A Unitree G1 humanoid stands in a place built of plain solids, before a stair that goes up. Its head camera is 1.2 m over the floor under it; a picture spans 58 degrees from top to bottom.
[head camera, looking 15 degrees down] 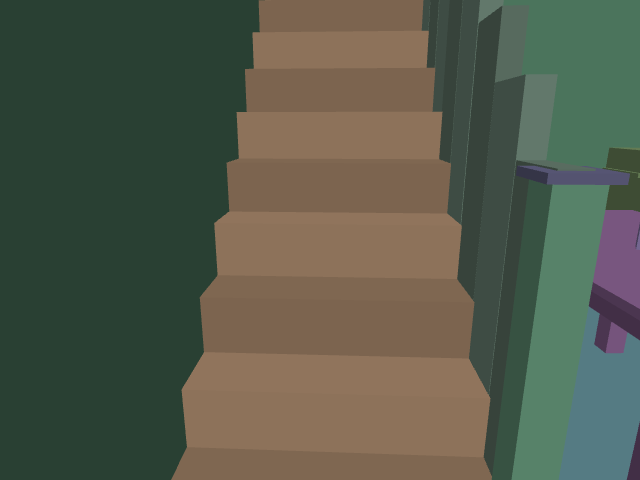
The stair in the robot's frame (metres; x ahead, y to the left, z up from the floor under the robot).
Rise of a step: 0.21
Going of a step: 0.23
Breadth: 0.93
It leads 3 degrees to the right of straight ahead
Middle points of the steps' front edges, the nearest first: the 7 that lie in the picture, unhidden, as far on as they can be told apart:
1.13 -0.04 0.42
1.36 -0.05 0.63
1.58 -0.06 0.84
1.81 -0.07 1.05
2.03 -0.08 1.25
2.26 -0.09 1.46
2.48 -0.10 1.67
